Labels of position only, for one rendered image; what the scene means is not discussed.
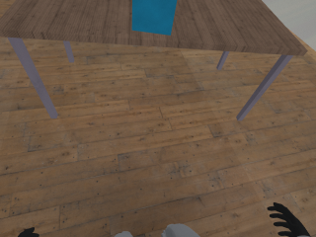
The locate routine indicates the left robot hand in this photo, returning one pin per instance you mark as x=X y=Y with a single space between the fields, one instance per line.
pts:
x=29 y=233

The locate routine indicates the right robot hand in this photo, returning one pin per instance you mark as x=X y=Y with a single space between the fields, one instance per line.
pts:
x=292 y=223

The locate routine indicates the robot right thigh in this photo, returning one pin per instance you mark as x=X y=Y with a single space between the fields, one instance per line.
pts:
x=179 y=230

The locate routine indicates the carton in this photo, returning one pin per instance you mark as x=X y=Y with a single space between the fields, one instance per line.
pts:
x=153 y=16

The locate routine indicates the table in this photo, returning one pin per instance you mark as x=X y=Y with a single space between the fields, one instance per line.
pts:
x=222 y=25

